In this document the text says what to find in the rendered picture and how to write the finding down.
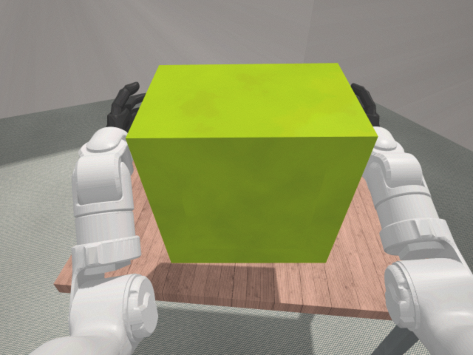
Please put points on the left robot upper arm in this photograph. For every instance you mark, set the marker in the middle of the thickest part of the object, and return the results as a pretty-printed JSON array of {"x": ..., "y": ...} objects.
[{"x": 109, "y": 316}]

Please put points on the left robot forearm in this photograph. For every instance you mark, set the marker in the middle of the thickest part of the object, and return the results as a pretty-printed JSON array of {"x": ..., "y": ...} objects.
[{"x": 103, "y": 206}]

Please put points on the carton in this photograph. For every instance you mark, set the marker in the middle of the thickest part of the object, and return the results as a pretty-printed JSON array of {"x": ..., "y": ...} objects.
[{"x": 250, "y": 163}]

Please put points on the right robot hand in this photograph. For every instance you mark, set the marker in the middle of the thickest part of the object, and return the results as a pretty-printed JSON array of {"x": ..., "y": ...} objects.
[{"x": 367, "y": 103}]

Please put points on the left robot hand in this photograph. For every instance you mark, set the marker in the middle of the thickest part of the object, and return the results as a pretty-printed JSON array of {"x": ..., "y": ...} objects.
[{"x": 122, "y": 114}]

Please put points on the right robot forearm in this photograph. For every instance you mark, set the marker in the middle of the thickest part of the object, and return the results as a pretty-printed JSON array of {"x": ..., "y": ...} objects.
[{"x": 411, "y": 228}]

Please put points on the right robot upper arm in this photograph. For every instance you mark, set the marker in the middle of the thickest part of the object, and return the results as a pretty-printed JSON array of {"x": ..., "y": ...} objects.
[{"x": 434, "y": 299}]

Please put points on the table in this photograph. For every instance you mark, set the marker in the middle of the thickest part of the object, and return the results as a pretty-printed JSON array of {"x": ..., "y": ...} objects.
[{"x": 350, "y": 284}]

